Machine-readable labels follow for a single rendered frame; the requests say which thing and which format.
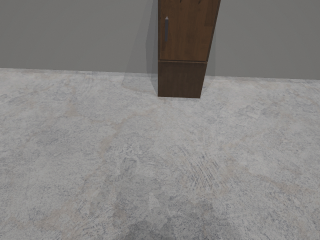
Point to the handle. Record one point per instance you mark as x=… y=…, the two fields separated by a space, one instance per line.
x=166 y=29

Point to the cupboard door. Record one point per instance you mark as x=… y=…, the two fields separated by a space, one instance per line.
x=190 y=24

